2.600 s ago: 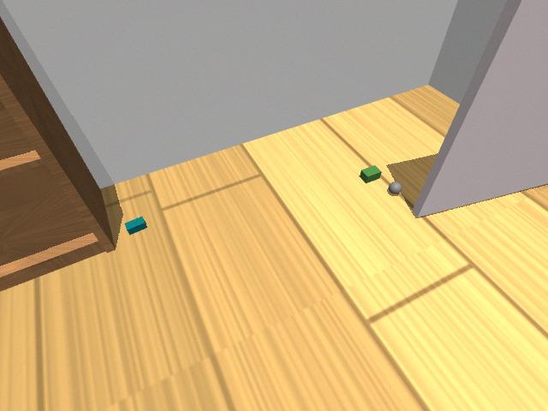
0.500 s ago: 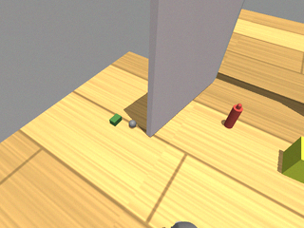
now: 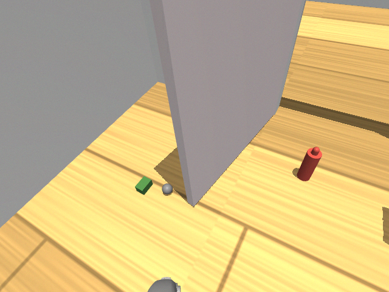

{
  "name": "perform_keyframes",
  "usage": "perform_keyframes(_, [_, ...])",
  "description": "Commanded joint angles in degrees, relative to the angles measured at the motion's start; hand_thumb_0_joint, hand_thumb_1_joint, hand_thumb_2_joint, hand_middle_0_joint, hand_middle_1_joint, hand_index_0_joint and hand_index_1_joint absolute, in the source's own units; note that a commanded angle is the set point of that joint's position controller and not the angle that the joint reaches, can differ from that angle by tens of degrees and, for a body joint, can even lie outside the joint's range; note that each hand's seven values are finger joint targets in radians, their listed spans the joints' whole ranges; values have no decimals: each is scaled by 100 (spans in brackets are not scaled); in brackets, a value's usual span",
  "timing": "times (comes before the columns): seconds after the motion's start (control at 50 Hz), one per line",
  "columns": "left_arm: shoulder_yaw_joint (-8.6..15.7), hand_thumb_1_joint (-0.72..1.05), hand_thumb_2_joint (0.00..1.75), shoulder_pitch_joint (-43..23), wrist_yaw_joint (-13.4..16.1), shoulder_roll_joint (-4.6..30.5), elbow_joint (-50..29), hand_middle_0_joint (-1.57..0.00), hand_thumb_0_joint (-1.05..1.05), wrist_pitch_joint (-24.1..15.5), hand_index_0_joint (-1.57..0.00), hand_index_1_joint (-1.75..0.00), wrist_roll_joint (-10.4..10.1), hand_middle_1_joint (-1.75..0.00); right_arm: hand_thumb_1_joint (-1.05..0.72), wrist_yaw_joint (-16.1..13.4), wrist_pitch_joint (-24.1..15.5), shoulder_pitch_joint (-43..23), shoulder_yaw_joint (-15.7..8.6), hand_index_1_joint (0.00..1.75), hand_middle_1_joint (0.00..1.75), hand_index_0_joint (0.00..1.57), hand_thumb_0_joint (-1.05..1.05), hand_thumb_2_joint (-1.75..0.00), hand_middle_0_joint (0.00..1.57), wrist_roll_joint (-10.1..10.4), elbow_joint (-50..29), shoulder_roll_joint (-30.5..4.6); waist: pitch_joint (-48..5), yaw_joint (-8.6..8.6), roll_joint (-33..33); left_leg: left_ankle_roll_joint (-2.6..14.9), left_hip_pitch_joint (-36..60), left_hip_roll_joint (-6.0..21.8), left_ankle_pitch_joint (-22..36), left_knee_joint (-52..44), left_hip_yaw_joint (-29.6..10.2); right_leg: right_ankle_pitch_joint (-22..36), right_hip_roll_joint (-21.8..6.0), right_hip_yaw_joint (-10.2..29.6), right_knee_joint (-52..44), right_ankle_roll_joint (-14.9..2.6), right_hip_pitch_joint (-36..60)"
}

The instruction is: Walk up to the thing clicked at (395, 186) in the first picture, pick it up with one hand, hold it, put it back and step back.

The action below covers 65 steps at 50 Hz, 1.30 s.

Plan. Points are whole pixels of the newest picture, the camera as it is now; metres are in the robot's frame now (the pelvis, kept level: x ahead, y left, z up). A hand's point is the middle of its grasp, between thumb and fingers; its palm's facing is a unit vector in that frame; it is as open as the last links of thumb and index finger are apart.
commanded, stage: walk up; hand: left
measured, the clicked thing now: (167, 188) +0.79 +0.27 -0.74
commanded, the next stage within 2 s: none
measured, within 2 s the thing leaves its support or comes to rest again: neither
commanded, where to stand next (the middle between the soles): +0.42 +0.03 m, yaw +1 degrees
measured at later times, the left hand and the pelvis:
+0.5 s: hand (91, 245) +0.26 +0.31 -0.14, palm faces -0.10 -0.93 -0.36, open 7.4 cm; pelvis +0.18 +0.04 +0.00, yaw -2 degrees
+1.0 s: hand (102, 212) +0.35 +0.31 -0.14, palm faces -0.01 -0.91 -0.41, open 7.4 cm; pelvis +0.32 +0.03 -0.01, yaw +0 degrees
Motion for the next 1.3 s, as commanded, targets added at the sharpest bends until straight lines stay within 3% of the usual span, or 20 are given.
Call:
perform_keyframes(0.0, [545, 90, 90, -8, 127, 1738, -588, -20, 0, -217, -20, -30, 48, -30, -90, 60, -163, -150, -369, 30, 30, 20, 0, -90, 20, -45, -395, -978, -24, 104, -900, -124, 144, 139, 265, -1133, 17, -746, -1483, 1357, -1369, -1017, -413])
perform_keyframes(0.06, [506, 90, 90, -68, 111, 1801, -585, -20, 0, -209, -20, -30, 39, -30, -90, 76, -272, -280, -401, 30, 30, 20, 0, -90, 20, -33, -416, -935, -95, 51, -947, -26, 852, -5, 448, -1679, 101, -527, -1569, 1306, -1103, -918, -701])
perform_keyframes(0.14, [332, 90, 90, 21, 119, 1462, -579, -20, 0, -158, -20, -30, 47, -30, -90, -17, -396, 740, -571, 30, 30, 20, 0, -90, 20, -61, -43, -1198, -657, -562, -83, 244, 2918, -474, 37, -2574, 348, 439, -975, 616, 829, -501, -1307])
perform_keyframes(0.16, [218, 90, 90, 272, 121, 1086, -603, -20, 0, -168, -20, -30, -2, -30, -90, -71, -442, 1199, -674, 30, 30, 20, 0, -90, 20, -123, -8, -1540, -1062, -746, 1017, 583, 3623, 495, -950, -3292, -1066, 425, -482, 130, 2461, -216, -1839])
perform_keyframes(0.18, [180, 90, 90, 493, 149, 920, -534, -20, 0, -143, -20, -30, -52, -30, -90, -106, -464, 1130, -695, 30, 30, 20, 0, -90, 20, -100, -171, -1848, -874, -573, 1419, 1094, 3904, 1709, -1540, -4051, -3281, -1414, 209, -46, 3293, 55, -3051])
perform_keyframes(0.2, [334, 90, 90, 390, 245, 1593, -394, -20, 0, -72, -20, -30, 23, -30, -90, -77, -417, 948, -729, 30, 30, 20, 0, -90, 20, 67, -192, -1894, -780, -585, 825, 1617, 3648, 2062, -1801, -3958, -3669, -1722, -288, 398, 3781, 3, -3060])
perform_keyframes(0.3, [317, 90, 90, 322, 130, 1429, -151, -20, 0, -23, -20, -30, -33, -30, -90, -136, -435, 511, -443, 30, 30, 20, 0, -90, 20, 148, -269, -1301, -166, -246, 486, 959, 2301, 852, 1295, -3787, -884, -514, -624, 408, 3186, 128, -2175])
perform_keyframes(0.42, [364, 90, 90, -256, -41, 1297, -318, -20, 0, 44, -20, -30, 35, -30, -90, -85, -384, 323, -475, 30, 30, 20, 0, -90, 20, 78, -452, -1487, 125, -298, 709, 1295, 1732, 826, -321, -4169, -514, -10, -837, -32, 1629, 343, -1748])
perform_keyframes(0.56, [509, 90, 90, 219, 62, 1404, -1, -20, 0, -112, -20, -30, 66, -30, -90, -46, -233, 238, -353, 30, 30, 20, 0, -90, 20, 97, -555, -1179, -419, 153, -209, 822, 933, 450, 297, -2340, -21, 338, -330, -343, 180, 143, 673])
perform_keyframes(0.58, [581, 90, 90, 610, 130, 1573, 76, -20, 0, -165, -20, -30, 88, -30, -90, -52, -230, 502, -246, 30, 30, 20, 0, -90, 20, 108, -536, -915, -787, 332, -925, 648, 736, 81, 540, -1109, 314, -15, -494, 33, -246, 16, 1349])
perform_keyframes(0.6, [709, 90, 90, 917, 207, 2014, 38, -20, 0, -221, -20, -30, 117, -30, -90, -46, -248, 713, -98, 30, 30, 20, 0, -90, 20, 129, -643, -488, -1010, 383, -2220, 311, -218, -564, -953, 363, 571, -343, -1929, 2256, -848, -386, 1850])
perform_keyframes(0.62, [671, 90, 90, 682, 235, 2158, -117, -20, 0, -231, -20, -30, 56, -30, -90, -93, -149, 771, -170, 30, 30, 20, 0, -90, 20, 115, -513, -801, -638, 287, -1625, 174, -817, -802, -1440, 919, 36, -809, -2603, 3502, -1342, -832, 1582])
perform_keyframes(0.64, [657, 90, 90, 430, 231, 2220, -166, -20, 0, -188, -20, -30, -8, -30, -90, -155, -97, 649, -293, 30, 30, 20, 0, -90, 20, 76, -459, -1221, -467, 264, -1399, 208, -782, -448, -1537, 1114, -212, -1020, -2802, 3754, -1306, -1270, 1181])
perform_keyframes(0.74, [470, 90, 90, 59, 302, 1680, -255, -20, 0, -232, -20, -30, -53, -30, -90, -66, -23, 737, -308, 30, 30, 20, 0, -90, 20, 138, -115, -1054, -201, -46, -1077, 134, -200, -328, -436, 551, -465, 965, -1694, 1299, -1101, -650, 354])
perform_keyframes(0.84, [511, 90, 90, -67, 288, 1752, -483, -20, 0, -253, -20, -30, 47, -30, -90, 63, 36, 355, -366, 30, 30, 20, 0, -90, 20, 27, -232, -933, -78, -16, -1138, -66, -91, -197, -83, -481, -197, 167, -1807, 821, -1292, -987, 14])
perform_keyframes(1.0, [187, 90, 90, -366, 352, 1348, -412, -20, 0, -3, -20, -30, 24, -30, -90, -122, -110, 435, -364, 30, 30, 20, 0, -90, 20, 4, 149, -840, -565, -377, -423, 150, 2330, -564, 1021, -2518, 309, 1033, -1279, -48, 831, -393, -1098])
perform_keyframes(1.04, [57, 90, 90, 200, 325, 868, -435, -20, 0, 68, -20, -30, -50, -30, -90, -171, -188, 749, -555, 30, 30, 20, 0, -90, 20, -50, 62, -1671, -821, -314, 1287, 845, 2807, 1184, -17, -3536, -2619, -1732, -133, -337, 2682, 87, -2141])
perform_keyframes(1.08, [218, 90, 90, 294, 409, 1529, -126, -20, 0, 153, -20, -30, 43, -30, -90, -170, -130, 458, -635, 30, 30, 20, 0, -90, 20, 111, 3, -1860, -640, -319, 870, 1532, 2445, 1613, -1120, -3810, -3205, -1957, -560, 116, 3376, 55, -2204])
perform_keyframes(1.14, [267, 90, 90, 202, 351, 1471, 74, -20, 0, 181, -20, -30, 5, -30, -90, -227, -156, 64, -435, 30, 30, 20, 0, -90, 20, 55, -126, -1375, -492, -177, 663, 1052, 1946, 799, -133, -3575, -1613, -1369, -720, 326, 2865, 66, -1869])
perform_keyframes(1.28, [247, 90, 90, 53, 347, 1126, 304, -20, 0, 178, -20, -30, 66, -30, -90, -255, -76, -348, -308, 30, 30, 20, 0, -90, 20, 19, -186, -1262, -524, -141, 621, 1158, 1106, 754, 957, -3037, -963, -796, -474, -145, 1279, 231, -636])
